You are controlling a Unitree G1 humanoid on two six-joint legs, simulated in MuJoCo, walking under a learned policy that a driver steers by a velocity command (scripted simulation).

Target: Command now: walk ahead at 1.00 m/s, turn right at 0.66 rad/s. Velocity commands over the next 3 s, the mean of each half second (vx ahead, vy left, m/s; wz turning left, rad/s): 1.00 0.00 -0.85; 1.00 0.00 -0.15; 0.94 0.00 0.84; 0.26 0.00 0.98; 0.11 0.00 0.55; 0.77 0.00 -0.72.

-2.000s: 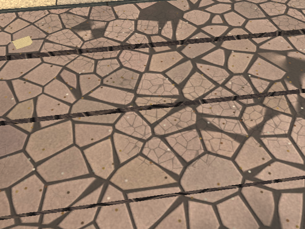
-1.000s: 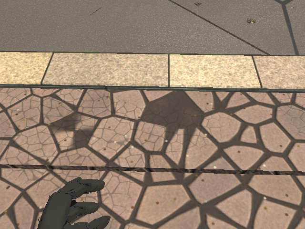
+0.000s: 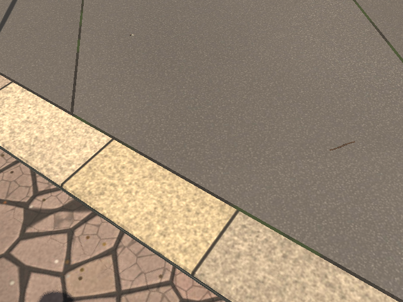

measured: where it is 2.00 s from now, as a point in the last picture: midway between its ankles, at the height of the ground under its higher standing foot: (308, 76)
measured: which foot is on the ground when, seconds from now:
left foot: down 0.00-0.02, up 0.04-0.34, down 0.36-0.78, up 0.80-1.00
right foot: up 0.00-0.00, down 0.02-0.40, up 0.42-0.76, down 0.78-1.00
